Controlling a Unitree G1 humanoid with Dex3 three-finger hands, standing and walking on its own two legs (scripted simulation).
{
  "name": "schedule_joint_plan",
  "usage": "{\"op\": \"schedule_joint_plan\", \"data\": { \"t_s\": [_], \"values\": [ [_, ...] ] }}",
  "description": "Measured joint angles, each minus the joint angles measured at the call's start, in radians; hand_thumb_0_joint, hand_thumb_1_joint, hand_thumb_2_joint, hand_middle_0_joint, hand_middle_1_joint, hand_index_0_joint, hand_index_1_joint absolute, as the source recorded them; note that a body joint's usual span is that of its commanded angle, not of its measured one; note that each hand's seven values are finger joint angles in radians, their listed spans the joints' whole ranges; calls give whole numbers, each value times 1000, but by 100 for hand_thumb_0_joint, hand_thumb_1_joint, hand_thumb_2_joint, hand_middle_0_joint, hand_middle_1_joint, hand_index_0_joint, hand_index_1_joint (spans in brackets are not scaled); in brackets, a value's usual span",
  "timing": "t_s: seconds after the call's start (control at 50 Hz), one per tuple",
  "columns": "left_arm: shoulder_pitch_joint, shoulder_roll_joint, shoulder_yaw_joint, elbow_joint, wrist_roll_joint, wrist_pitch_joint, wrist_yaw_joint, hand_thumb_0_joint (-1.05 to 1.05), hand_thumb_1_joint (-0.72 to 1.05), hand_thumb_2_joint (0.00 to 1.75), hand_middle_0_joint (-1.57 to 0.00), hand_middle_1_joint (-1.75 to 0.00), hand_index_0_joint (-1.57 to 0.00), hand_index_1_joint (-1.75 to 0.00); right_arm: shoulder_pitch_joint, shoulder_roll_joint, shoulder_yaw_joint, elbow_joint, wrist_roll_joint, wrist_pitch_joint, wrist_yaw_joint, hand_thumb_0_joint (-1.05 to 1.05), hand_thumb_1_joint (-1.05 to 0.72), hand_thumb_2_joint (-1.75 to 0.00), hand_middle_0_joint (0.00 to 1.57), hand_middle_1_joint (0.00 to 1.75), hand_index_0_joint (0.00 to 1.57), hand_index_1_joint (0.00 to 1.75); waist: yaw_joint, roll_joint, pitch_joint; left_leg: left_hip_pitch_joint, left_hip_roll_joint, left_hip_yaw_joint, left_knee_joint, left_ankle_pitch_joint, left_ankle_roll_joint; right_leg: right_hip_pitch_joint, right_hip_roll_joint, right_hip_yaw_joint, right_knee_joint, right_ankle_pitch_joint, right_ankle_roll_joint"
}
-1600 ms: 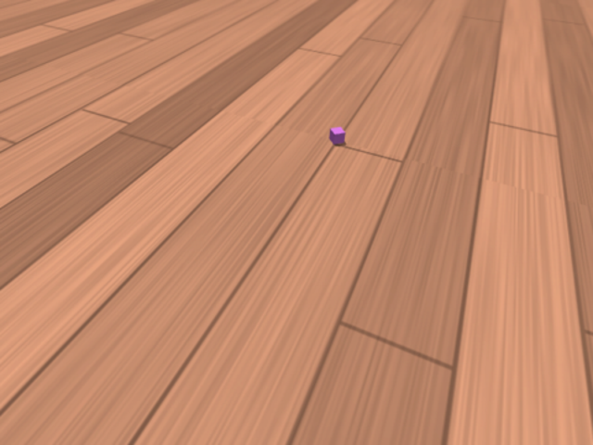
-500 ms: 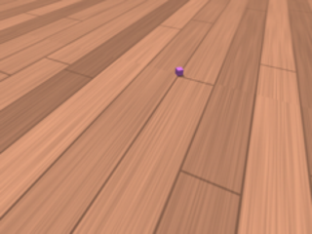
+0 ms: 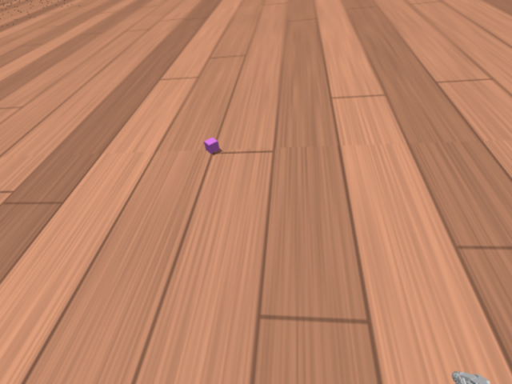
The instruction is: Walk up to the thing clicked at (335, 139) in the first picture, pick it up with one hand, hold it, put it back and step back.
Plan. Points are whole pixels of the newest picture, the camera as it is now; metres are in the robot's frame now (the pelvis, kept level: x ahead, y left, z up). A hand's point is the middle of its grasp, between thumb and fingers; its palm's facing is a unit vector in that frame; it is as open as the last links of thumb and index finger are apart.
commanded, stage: walk up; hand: left
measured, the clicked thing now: (211, 145) +1.84 +0.49 -0.71
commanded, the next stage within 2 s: none
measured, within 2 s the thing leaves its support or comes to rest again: neither
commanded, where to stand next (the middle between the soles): +1.48 +0.70 m, yaw -66 degrees
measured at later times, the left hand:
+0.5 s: hand (113, 240) +0.51 +0.41 -0.10, palm faces -0.37 -0.80 -0.48, open 7.4 cm
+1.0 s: hand (141, 172) +0.79 +0.44 -0.11, palm faces -0.45 -0.73 -0.51, open 7.4 cm
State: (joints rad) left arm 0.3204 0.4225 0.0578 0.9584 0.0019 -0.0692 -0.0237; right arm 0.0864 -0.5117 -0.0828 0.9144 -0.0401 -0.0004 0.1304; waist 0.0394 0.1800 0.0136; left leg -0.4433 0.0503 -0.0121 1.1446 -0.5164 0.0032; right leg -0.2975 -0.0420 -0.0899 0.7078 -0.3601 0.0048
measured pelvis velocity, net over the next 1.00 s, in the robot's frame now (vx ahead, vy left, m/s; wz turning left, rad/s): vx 0.59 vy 0.22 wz -0.54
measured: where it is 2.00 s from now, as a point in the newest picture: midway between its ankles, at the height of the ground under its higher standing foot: (204, 239)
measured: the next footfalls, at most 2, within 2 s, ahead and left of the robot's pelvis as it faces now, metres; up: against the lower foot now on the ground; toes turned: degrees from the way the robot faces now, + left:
left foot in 0.28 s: +0.37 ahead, +0.21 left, +0.00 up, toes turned -9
right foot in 0.74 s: +0.54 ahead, +0.03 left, +0.00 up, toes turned -35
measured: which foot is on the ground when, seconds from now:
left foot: up 0.00-0.26, down 0.28-0.74, up 0.76-1.00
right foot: down 0.00-0.30, up 0.32-0.72, down 0.74-1.00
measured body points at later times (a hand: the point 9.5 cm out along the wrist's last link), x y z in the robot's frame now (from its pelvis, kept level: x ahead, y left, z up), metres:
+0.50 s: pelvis +0.29 +0.16 +0.03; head +0.33 +0.16 +0.47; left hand +0.53 +0.45 -0.07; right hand +0.21 -0.17 -0.07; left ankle +0.33 +0.22 -0.71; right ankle +0.27 +0.01 -0.62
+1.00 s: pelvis +0.59 +0.22 +0.01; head +0.59 +0.18 +0.46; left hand +0.82 +0.47 -0.07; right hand +0.55 -0.12 -0.10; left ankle +0.79 +0.37 -0.65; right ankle +0.51 +0.06 -0.71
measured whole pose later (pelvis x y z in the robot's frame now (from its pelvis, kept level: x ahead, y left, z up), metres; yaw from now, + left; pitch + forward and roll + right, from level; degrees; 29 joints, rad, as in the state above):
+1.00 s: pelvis +0.59 +0.22 +0.01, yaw -31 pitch -2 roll -3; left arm 0.31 0.38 0.04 0.91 0.02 -0.08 0.06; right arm 0.19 -0.45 -0.09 0.70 -0.05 0.05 0.12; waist -0.02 0.13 0.06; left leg -0.63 0.20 -0.16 1.04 -0.26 -0.03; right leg -0.25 -0.08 -0.04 0.59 -0.31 0.02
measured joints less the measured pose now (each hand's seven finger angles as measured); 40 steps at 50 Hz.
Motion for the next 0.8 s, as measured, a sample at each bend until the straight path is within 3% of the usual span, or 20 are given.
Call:
{"op": "schedule_joint_plan", "data": {
  "t_s": [0.12,0.2,0.24,0.28,0.3,0.32,0.34,0.38,0.42,0.48,0.56,0.6,0.68,0.72,0.74,0.8],
  "values": [
    [81,-38,-33,27,-6,-14,9,1,89,90,-21,-30,-20,-31,-16,47,32,-96,-3,-3,45,1,-91,-90,20,30,20,30,19,-70,22,-193,54,-36,-199,243,-8,176,-19,116,-207,27,28],
    [103,-33,-34,17,-1,-30,10,1,89,90,-22,-30,-21,-31,-12,24,17,-130,-12,14,56,1,-91,-90,21,30,20,30,10,-87,7,-218,82,-50,-325,388,-25,234,-46,180,-278,0,37],
    [96,-15,-31,10,5,-30,14,1,89,90,-22,-30,-21,-31,-6,5,0,-140,-9,13,53,1,-91,-90,21,30,20,30,-3,-86,4,-173,83,-38,-403,406,-26,247,-62,205,-270,-40,43],
    [80,18,-22,4,11,-23,23,1,89,90,-22,-30,-21,-31,11,-7,-20,-148,-5,1,42,0,-91,-90,21,30,20,30,-24,-100,1,-100,63,-12,-454,364,-27,223,-90,228,-177,-114,40],
    [49,46,-14,7,15,-14,32,1,89,90,-22,-30,-21,-31,14,8,-32,-147,-5,-10,28,0,-91,-90,21,30,20,30,-42,-141,20,-102,33,16,-405,317,-23,174,-126,238,-49,-131,16],
    [14,70,-7,8,16,-2,43,1,89,90,-22,-30,-21,-31,23,22,-36,-150,-5,-21,13,0,-91,-90,21,30,20,30,-57,-170,46,-105,19,41,-350,274,-14,105,-127,261,129,-150,-11],
    [-16,87,-5,4,12,6,56,1,89,90,-22,-30,-21,-31,36,35,-33,-148,1,-28,-1,0,-91,-90,20,30,20,30,-68,-182,67,-97,20,57,-320,243,-6,30,-96,269,301,-157,-36],
    [-62,108,-6,-11,5,8,72,1,90,90,-21,-30,-20,-30,68,64,-25,-119,15,-19,-17,0,-91,-90,20,30,20,30,-89,-196,80,-47,25,87,-349,223,10,-115,-40,219,540,-99,-72],
    [-95,114,-5,-23,-12,5,62,1,90,90,-21,-30,-20,-30,110,87,-19,-89,10,-2,-26,0,-91,-90,20,30,20,30,-113,-205,71,26,15,116,-447,237,13,-216,-21,147,587,-2,-71],
    [-107,111,-4,-47,-32,4,38,1,90,90,-21,-30,-20,-30,180,88,-18,-74,4,1,-31,1,-91,-90,21,30,20,30,-146,-195,50,141,-11,164,-595,259,39,-293,-12,79,485,104,-48],
    [-103,101,-1,-52,-31,26,20,1,90,90,-21,-30,-20,-30,263,72,-31,-78,3,-9,-40,1,-91,-90,21,30,20,30,-180,-173,28,283,-59,229,-709,230,79,-314,-10,49,304,153,-21],
    [-106,88,-1,-54,-29,41,16,1,90,90,-21,-30,-20,-30,290,63,-37,-80,1,-3,-41,1,-91,-90,21,30,20,30,-190,-160,19,340,-85,257,-744,204,91,-311,-17,32,211,166,-17],
    [-141,48,-7,-57,-25,49,19,1,90,90,-21,-30,-20,-30,323,66,-52,-84,-13,9,-43,1,-91,-90,21,30,20,30,-193,-122,9,420,-125,301,-769,129,98,-270,-19,-30,37,233,-39],
    [-153,31,-11,-75,-27,39,25,1,90,90,-21,-30,-20,-30,326,84,-52,-91,-15,19,-46,1,-91,-90,21,30,20,30,-186,-110,12,426,-126,319,-691,66,71,-194,1,-72,-75,254,-55],
    [-154,23,-9,-86,-25,31,31,1,90,90,-21,-30,-20,-30,325,97,-51,-92,-15,25,-49,1,-91,-90,21,30,20,30,-173,-108,11,397,-115,321,-582,36,38,-145,13,-81,-126,201,-81],
    [-157,-13,-11,-124,-21,21,64,1,90,90,-21,-30,-20,-30,283,129,-21,-109,-18,47,-63,1,-91,-90,20,30,20,30,-125,-65,36,183,-84,141,-81,-22,-89,-129,47,-80,-58,128,-86]
  ]
}}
